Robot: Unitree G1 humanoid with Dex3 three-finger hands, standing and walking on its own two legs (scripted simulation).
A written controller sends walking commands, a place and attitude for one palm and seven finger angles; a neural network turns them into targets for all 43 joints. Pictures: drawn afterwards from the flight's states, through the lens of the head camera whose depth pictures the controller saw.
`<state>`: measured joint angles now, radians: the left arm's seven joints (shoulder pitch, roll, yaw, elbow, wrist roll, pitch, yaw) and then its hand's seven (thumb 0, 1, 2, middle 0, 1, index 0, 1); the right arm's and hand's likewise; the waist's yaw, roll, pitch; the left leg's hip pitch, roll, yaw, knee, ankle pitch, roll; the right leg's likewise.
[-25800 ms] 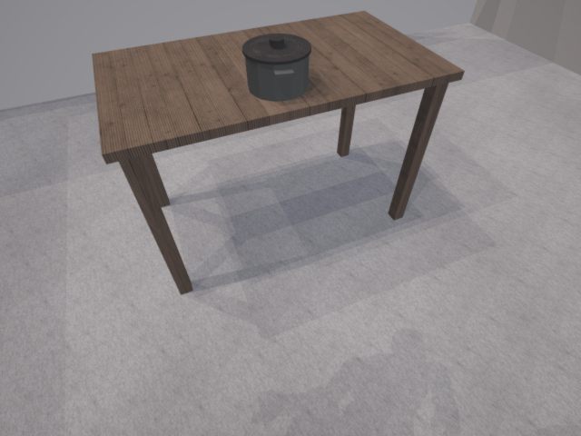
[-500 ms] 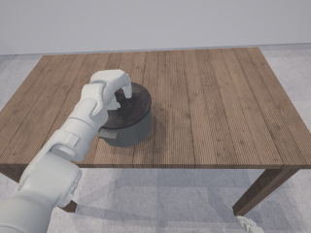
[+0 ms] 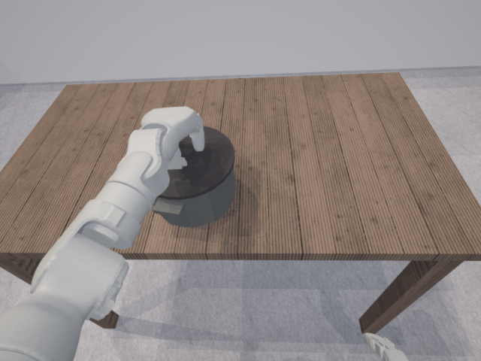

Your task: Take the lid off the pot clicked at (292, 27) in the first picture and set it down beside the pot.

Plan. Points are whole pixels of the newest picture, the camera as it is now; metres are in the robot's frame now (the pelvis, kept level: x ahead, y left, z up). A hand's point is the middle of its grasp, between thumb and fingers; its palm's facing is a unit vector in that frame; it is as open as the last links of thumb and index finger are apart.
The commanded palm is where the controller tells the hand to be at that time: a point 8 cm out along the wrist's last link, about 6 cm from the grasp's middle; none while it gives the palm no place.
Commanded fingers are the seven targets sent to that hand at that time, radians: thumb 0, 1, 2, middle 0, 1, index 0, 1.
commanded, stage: lift the lid straight up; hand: left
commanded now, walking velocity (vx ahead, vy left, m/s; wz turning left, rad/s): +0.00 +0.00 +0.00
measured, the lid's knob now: (183, 151) +0.48 +0.11 +0.09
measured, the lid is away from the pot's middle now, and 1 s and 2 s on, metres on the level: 0.00 0.01 0.03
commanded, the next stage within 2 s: move the lid sideways beside the pot in 1.98 s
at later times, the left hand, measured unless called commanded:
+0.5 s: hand (176, 137) +0.45 +0.11 +0.14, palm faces -0.29 -0.03 -0.96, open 6.9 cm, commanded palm +0.44 +0.11 +0.22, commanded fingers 0.00 0.73 0.90 -0.90 -1.03 -0.92 -1.03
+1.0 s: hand (166, 115) +0.45 +0.11 +0.19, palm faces -0.24 -0.02 -0.97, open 6.9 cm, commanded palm +0.43 +0.11 +0.26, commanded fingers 0.00 0.73 0.90 -0.90 -1.03 -0.92 -1.03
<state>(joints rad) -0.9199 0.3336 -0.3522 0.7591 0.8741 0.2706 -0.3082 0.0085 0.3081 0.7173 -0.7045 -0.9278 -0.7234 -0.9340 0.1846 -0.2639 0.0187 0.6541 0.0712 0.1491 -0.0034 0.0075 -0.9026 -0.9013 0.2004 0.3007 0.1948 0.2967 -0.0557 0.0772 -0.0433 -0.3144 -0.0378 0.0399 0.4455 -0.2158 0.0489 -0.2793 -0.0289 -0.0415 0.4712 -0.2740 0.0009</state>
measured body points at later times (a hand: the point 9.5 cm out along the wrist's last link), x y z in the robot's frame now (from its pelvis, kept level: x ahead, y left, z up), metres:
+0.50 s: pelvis +0.00 +0.00 +0.00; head +0.03 -0.04 +0.45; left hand +0.46 +0.11 +0.20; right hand +0.13 -0.24 -0.13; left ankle +0.00 +0.09 -0.74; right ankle -0.02 -0.12 -0.74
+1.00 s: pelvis +0.00 +0.00 +0.00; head +0.02 -0.03 +0.45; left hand +0.46 +0.11 +0.24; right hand +0.14 -0.24 -0.12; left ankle +0.00 +0.09 -0.74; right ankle -0.02 -0.12 -0.74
